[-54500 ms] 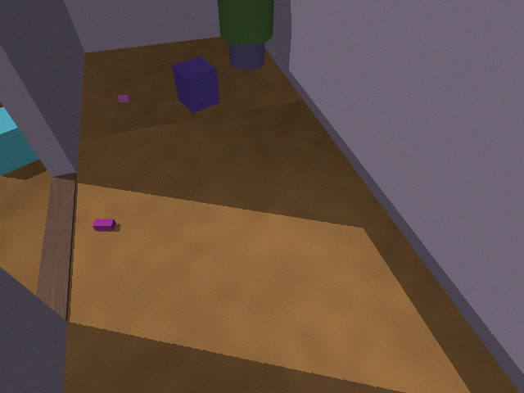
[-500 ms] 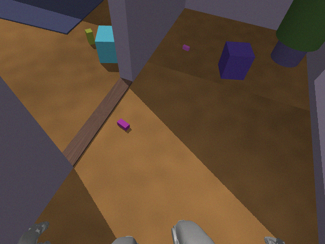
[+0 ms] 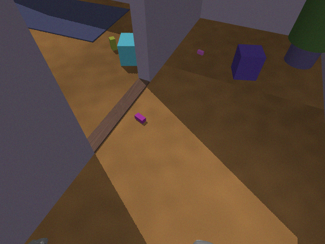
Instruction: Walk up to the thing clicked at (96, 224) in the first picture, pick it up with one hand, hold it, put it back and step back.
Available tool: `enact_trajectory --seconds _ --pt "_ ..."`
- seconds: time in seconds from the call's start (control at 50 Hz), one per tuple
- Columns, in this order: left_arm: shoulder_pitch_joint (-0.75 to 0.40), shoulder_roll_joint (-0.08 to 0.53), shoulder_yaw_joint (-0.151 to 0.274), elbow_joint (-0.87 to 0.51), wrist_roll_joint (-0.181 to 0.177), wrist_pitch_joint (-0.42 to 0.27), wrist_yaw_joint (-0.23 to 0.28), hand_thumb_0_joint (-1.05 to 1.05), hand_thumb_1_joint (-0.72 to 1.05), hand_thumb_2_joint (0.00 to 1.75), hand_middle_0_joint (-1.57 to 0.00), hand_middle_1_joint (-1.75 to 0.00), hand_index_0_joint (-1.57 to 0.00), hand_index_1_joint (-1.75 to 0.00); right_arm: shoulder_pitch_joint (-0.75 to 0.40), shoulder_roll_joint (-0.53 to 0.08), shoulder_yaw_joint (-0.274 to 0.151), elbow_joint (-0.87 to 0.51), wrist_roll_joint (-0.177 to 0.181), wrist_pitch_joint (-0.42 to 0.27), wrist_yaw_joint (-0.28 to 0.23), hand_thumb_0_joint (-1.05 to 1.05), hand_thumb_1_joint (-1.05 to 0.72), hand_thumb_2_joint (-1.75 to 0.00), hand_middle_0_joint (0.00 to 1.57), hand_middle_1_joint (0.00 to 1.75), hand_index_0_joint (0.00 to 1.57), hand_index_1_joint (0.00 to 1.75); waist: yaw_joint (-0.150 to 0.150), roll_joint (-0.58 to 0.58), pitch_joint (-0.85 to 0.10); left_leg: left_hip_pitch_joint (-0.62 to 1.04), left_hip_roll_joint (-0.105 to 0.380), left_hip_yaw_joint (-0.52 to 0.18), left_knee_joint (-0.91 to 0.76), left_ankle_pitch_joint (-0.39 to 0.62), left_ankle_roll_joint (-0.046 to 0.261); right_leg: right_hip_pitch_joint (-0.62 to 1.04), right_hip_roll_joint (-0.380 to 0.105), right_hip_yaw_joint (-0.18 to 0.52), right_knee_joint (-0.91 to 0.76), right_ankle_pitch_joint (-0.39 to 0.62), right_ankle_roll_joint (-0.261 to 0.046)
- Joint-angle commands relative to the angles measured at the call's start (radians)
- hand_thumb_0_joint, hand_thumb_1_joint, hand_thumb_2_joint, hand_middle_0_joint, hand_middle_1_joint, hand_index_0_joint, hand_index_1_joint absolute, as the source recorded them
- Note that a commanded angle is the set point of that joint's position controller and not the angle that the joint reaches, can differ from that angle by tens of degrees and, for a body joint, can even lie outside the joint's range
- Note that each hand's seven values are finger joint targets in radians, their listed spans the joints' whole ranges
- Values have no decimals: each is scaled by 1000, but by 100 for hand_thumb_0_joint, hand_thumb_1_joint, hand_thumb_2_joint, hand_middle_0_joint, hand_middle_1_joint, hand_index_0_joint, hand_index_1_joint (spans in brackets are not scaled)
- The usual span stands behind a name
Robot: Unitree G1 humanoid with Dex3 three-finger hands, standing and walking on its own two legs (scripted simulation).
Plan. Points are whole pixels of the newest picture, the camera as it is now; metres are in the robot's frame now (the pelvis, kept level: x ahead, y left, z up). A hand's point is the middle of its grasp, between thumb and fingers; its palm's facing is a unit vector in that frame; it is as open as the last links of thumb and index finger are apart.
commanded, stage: step back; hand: left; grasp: from above
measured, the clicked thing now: (140, 118) +1.08 +0.21 -0.73
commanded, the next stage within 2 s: stand in 0.86 s
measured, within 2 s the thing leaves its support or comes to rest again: neither
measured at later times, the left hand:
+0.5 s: hand out of the picture +0.08 +0.27 -0.14, palm faces -0.02 -0.94 -0.34, open 7.4 cm
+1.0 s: hand (68, 238) +0.16 +0.26 -0.13, palm faces -0.04 -0.94 -0.35, open 7.4 cm
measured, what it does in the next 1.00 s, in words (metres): stands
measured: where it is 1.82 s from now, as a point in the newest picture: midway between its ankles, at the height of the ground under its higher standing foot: outside the picture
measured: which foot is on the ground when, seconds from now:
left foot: down 0.00-1.00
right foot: down 0.00-1.00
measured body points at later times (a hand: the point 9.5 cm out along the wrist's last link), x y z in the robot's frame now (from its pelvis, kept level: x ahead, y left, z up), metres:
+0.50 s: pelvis +0.01 +0.01 +0.01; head +0.02 +0.02 +0.46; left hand +0.08 +0.32 -0.12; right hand +0.08 -0.30 -0.11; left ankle +0.02 +0.12 -0.72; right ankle +0.02 -0.12 -0.72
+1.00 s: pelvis +0.04 +0.01 +0.02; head +0.06 +0.01 +0.47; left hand +0.16 +0.31 -0.10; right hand +0.14 -0.29 -0.10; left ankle +0.02 +0.12 -0.72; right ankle +0.02 -0.12 -0.72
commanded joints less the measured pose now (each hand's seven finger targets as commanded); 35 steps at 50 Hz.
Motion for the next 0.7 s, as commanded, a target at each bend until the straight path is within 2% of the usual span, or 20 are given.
enact_trajectory --seconds 0.0,0.04,0.06,0.1,0.14,0.16,0.18,0.2,0.22,0.28,0.34,0.36,0.38,0.4,0.42,0.44,0.5,0.54,0.58,0.68 --pt "-93 227 53 -52 -20 -15 8 0 90 90 -20 -30 -20 -30 -47 -332 -75 -84 -10 -61 -13 0 -90 -90 20 30 20 30 -68 156 -14 -146 396 -592 -481 -582 251 -140 39 100 160 -273 0" --pt "-42 192 45 -22 -35 -23 -11 0 90 90 -20 -30 -20 -30 -149 -234 -42 -91 -14 -82 -18 0 -90 -90 20 30 20 30 1 67 10 -123 292 -367 -393 -336 194 -71 28 125 151 -134 -12" --pt "-29 183 38 -9 -35 -28 -15 0 90 90 -20 -30 -20 -30 -142 -226 -40 -88 -16 -84 -20 0 -90 -90 20 30 20 30 -7 100 -11 -98 258 -297 -371 -263 165 -50 34 93 89 -113 -13" --pt "7 181 42 21 -31 -36 -21 0 90 90 -20 -30 -20 -30 -138 -229 -44 -73 -13 -79 -14 0 -90 -90 20 30 20 30 -14 174 -38 -143 226 -219 -352 -243 142 90 58 34 -58 -102 -5" --pt "50 156 42 47 -25 -47 -14 0 90 90 -20 -30 -20 -30 -137 -208 -39 -73 -8 -60 -8 0 -90 -90 20 30 20 30 10 166 -58 -152 193 -153 -258 -211 111 221 98 6 -282 -18 -17" --pt "55 173 49 59 -15 -54 -6 0 90 90 -20 -30 -20 -30 -103 -169 -29 -68 -2 -54 -10 0 -90 -90 20 30 20 30 13 89 -68 -210 162 -117 -158 -167 84 324 84 66 -344 2 -23" --pt "57 228 63 54 -4 -65 4 0 90 90 -20 -30 -20 -30 -105 -119 -15 -80 7 -55 -9 0 -90 -90 20 30 20 30 21 -63 -70 -325 77 -61 -10 -153 36 348 -57 334 -416 -129 -74" --pt "44 295 70 56 -5 -71 3 0 90 90 -20 -30 -20 -30 -114 -136 -22 -73 5 -50 -16 0 -90 -90 20 30 20 30 23 -143 -43 -274 17 -27 130 -198 23 181 -214 535 -520 -407 -157" --pt "-26 302 70 27 -4 -73 1 0 90 90 -20 -30 -20 -30 -75 -173 -36 -54 3 -51 -16 0 -90 -90 20 30 20 30 -4 -104 -1 -191 50 -56 183 -172 10 49 -276 572 -530 -464 -211" --pt "-70 247 53 22 -10 -73 4 0 90 90 -20 -30 -20 -30 -28 -162 -35 -22 9 -65 -8 0 -90 -90 20 30 20 30 -33 -95 -21 -120 68 -22 85 -79 22 32 -189 397 -466 -296 -164" --pt "-101 204 29 23 -15 -59 -5 0 90 90 -20 -30 -20 -30 20 -144 -40 9 -1 -76 -9 0 -90 -90 20 30 20 30 -63 -116 -82 96 41 10 -154 27 35 -48 -98 228 -350 -137 -100" --pt "-89 175 16 28 -18 -55 -7 0 90 90 -20 -30 -20 -30 4 -156 -46 7 -8 -80 -14 0 -90 -90 20 30 20 30 -61 -60 -83 124 94 -79 -239 17 47 -75 -59 181 -281 -73 -74" --pt "-78 126 0 27 -31 -52 -11 0 90 90 -20 -30 -20 -30 -33 -200 -50 -7 -14 -90 -18 0 -90 -90 20 30 20 30 -51 76 -88 97 224 -295 -353 -101 95 -97 20 113 -161 -48 -31" --pt "-71 147 7 50 -39 -47 -9 0 90 90 -20 -30 -20 -30 -87 -230 -49 -17 -9 -92 -16 0 -90 -90 20 30 20 30 -24 104 -55 7 308 -380 -400 -216 154 -53 69 47 -92 -108 -13" --pt "-55 170 16 66 -34 -51 -5 0 90 90 -20 -30 -20 -30 -119 -235 -48 -22 -5 -92 -13 0 -90 -90 20 30 20 30 -14 87 -42 -58 325 -359 -379 -155 182 34 52 54 -77 -117 -12" --pt "-48 157 9 69 -34 -57 -5 0 90 90 -20 -30 -20 -30 -140 -212 -42 -23 -5 -92 -13 0 -90 -90 20 30 20 30 -3 76 -46 -30 290 -280 -342 -15 161 55 55 50 -143 -75 -19" --pt "-19 170 10 102 -40 -75 4 0 90 90 -20 -30 -20 -30 -159 -174 -27 -10 9 -90 -15 0 -90 -90 20 30 20 30 10 123 -127 -2 183 -107 -220 349 70 216 19 107 -274 237 -27" --pt "-54 199 15 99 -39 -77 6 0 90 90 -20 -30 -20 -30 -117 -158 -25 2 18 -87 -20 0 -90 -90 20 30 20 30 -20 55 -170 4 131 -43 -179 376 42 280 -29 145 -246 378 -52" --pt "-52 198 12 100 -41 -77 12 0 90 90 -20 -30 -20 -30 -127 -168 -33 11 16 -85 -26 0 -90 -90 20 30 20 30 -19 39 -200 60 129 -22 -134 470 43 273 -44 141 -230 483 -61" --pt "-85 187 5 106 -39 -67 19 0 90 90 -20 -30 -20 -30 -156 -160 -33 25 21 -79 -27 0 -90 -90 20 30 20 30 -20 -7 -200 81 144 -27 -132 475 67 247 -39 130 -213 473 -59"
